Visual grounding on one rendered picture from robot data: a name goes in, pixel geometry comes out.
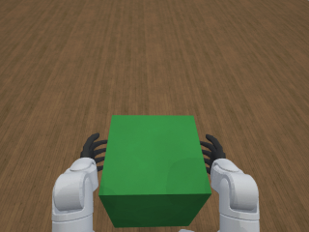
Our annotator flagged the carton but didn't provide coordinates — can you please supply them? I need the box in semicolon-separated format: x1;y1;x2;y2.
98;115;211;228

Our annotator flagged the right robot forearm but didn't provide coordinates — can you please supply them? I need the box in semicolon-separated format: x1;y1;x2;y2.
211;159;260;232

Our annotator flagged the right robot hand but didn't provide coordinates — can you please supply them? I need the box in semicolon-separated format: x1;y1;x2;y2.
200;134;226;174

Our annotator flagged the left robot forearm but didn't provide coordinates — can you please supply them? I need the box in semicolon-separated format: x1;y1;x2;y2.
51;158;98;232

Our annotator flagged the left robot hand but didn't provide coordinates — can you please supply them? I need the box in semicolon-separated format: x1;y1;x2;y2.
80;132;108;172

